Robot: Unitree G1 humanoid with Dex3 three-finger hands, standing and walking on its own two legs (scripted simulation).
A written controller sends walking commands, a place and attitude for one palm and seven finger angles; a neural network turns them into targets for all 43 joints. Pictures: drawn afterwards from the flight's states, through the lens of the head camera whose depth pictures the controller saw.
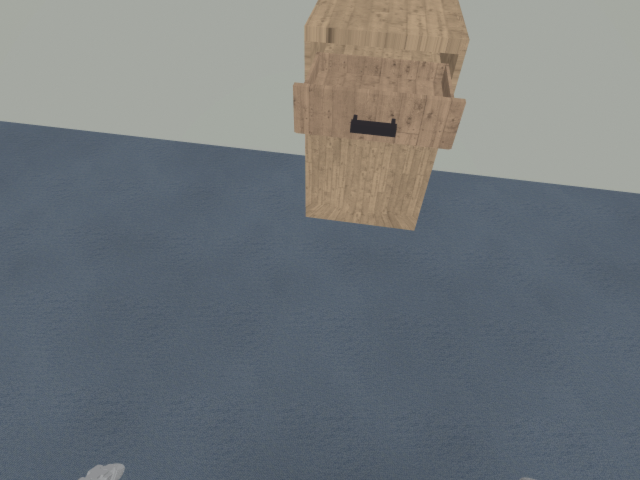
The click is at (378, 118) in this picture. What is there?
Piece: drawer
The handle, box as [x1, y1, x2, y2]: [350, 115, 396, 136]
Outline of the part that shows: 351,120 350,132 394,136 395,134 395,119 392,119 390,123 357,120 357,115 354,115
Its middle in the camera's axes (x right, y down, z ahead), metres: +0.14 -0.31 +1.04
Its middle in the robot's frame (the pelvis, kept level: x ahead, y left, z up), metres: +0.98 -0.09 -0.07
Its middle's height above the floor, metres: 0.70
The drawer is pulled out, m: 0.30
